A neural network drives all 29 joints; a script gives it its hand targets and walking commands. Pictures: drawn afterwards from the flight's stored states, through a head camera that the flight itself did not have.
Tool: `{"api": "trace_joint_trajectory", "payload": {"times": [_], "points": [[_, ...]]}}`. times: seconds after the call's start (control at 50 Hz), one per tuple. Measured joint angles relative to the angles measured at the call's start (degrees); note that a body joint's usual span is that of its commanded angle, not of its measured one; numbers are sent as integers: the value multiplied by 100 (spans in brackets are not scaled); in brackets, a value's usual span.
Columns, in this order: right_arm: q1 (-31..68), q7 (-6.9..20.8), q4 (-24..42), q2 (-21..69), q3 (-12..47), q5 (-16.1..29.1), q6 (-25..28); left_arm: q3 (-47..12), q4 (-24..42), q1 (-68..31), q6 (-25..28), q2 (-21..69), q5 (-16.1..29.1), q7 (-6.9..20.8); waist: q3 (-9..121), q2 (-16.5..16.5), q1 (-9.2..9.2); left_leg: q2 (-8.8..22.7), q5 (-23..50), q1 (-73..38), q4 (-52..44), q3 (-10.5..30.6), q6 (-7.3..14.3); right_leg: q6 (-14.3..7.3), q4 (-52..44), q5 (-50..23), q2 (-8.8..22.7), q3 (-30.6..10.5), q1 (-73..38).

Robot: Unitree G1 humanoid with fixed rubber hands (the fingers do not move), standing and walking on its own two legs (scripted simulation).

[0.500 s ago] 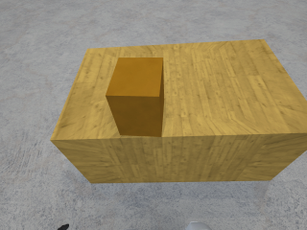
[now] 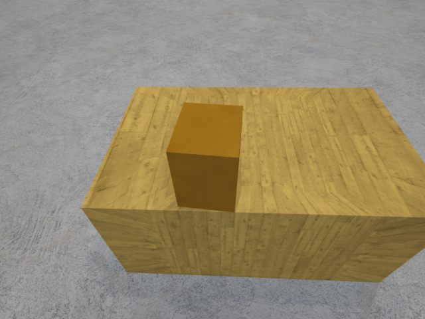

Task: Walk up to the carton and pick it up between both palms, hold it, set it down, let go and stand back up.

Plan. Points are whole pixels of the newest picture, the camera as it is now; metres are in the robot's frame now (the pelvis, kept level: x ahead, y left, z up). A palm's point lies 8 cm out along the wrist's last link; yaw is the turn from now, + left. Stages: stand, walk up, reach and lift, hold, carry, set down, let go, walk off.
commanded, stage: walk up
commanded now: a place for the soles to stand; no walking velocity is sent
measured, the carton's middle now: (209, 157) +0.58 +0.03 -0.09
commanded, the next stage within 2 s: none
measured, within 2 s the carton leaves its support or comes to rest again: neither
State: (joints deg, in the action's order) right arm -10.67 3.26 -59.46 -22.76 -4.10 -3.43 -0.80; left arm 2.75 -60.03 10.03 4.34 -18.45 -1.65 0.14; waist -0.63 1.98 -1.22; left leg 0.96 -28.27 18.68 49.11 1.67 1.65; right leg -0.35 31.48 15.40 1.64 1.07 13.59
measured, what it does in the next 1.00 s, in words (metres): walks ahead: left foot, then right foot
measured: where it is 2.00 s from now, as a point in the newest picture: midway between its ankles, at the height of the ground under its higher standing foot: outside the picture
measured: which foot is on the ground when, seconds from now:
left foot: up 0.00-0.12, down 0.14-1.00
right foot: down 0.00-0.16, up 0.18-0.62, down 0.64-1.00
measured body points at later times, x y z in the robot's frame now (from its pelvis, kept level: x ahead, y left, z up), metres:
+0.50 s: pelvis +0.09 +0.08 +0.00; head +0.09 +0.10 +0.45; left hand +0.15 +0.41 -0.13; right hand +0.10 -0.22 -0.12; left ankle +0.09 +0.18 -0.73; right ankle +0.18 -0.05 -0.68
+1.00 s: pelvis +0.16 +0.06 -0.02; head +0.22 +0.06 +0.43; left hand +0.32 +0.34 -0.15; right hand +0.21 -0.25 -0.15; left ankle +0.14 +0.20 -0.73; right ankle +0.21 -0.08 -0.73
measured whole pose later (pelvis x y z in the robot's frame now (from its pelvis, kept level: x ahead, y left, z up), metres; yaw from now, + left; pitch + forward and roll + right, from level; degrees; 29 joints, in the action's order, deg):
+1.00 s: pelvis +0.16 +0.06 -0.02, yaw -5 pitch -3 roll +0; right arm -7.5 -0.3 -56.7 -19.1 -2.0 0.0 0.1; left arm 1.1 -55.1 2.2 0.2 -20.1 0.5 -1.1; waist -10.9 -1.1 -1.1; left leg 1.6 -26.6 13.8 43.6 0.3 -1.1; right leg 1.4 42.6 16.8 1.3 -0.8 22.7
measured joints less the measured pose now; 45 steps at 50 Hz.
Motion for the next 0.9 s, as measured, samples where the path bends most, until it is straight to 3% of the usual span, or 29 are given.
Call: {"api": "trace_joint_trajectory", "payload": {"times": [0.12,0.16,0.18,0.22,0.24,0.3,0.36,0.44,0.52,0.64,0.7,0.76,0.8,0.84,0.9], "points": [[-198,97,186,-388,-293,57,26,181,-30,598,-25,-227,13,-34,-145,300,142,287,151,312,-290,-44,37,197,102,265,237,12,-314],[-257,134,272,-404,-350,90,101,252,-63,681,-125,-397,13,-39,-237,208,171,303,910,203,-661,-207,-81,169,532,569,419,-76,-240],[-275,126,324,-359,-377,77,165,281,-90,700,-193,-496,18,-65,-296,72,184,197,1253,179,-628,-348,-120,47,1027,935,487,-273,-56],[-293,67,399,-172,-370,54,222,324,-145,700,-344,-648,59,-140,-351,-148,109,44,1065,199,-468,-511,-75,-36,2409,1425,189,-763,545],[-307,48,395,-56,-354,66,199,317,-156,680,-400,-703,76,-144,-361,-231,46,-20,972,160,-516,-533,-34,-73,2958,1421,15,-813,811],[-429,29,353,205,-271,140,109,238,-82,604,-382,-745,117,-57,-416,-338,-30,-125,1043,-154,-951,-560,84,-106,3614,1049,-214,-410,1301],[-603,-27,374,351,-156,205,183,182,48,671,-261,-684,133,54,-349,-388,-9,-163,1161,-504,-1435,-689,104,-57,3466,557,-247,-177,1570],[-793,-156,358,498,-18,229,369,178,147,590,-379,-642,75,164,-332,-612,-12,-337,1220,-910,-1903,-802,94,42,2857,20,-251,-628,1633],[-842,-254,357,505,66,213,408,134,262,485,-424,-510,71,146,-390,-708,7,-341,1032,-1169,-1941,-859,83,58,2085,14,-76,-827,1482],[-489,-310,530,365,100,277,304,-14,322,367,-353,-288,136,106,-538,-608,60,28,297,-1186,-1193,-1061,-123,24,743,-333,142,-390,838],[-152,-339,606,254,97,377,206,-69,360,75,-233,-74,97,40,-820,-221,-10,399,315,-827,-307,-756,-125,95,819,-211,-154,-116,774],[137,-368,663,219,155,437,97,-176,531,-195,-158,26,135,-43,-1022,-254,62,116,-324,-356,451,-281,-94,-16,984,-68,-114,-155,886],[318,-357,647,159,172,455,105,-239,578,-355,-166,91,116,-76,-1097,-209,68,71,-586,-222,307,-165,-46,-17,987,-74,-109,-186,962],[408,-333,670,87,153,474,122,-274,615,-480,-176,134,113,-82,-1127,-90,-20,102,-381,-188,-139,-53,-27,63,1037,-46,-104,-117,1049],[456,-377,541,170,139,411,153,-263,616,-659,-280,47,159,-101,-1257,-263,9,-29,341,-397,-483,-174,-244,153,1290,119,39,-255,1054]]}}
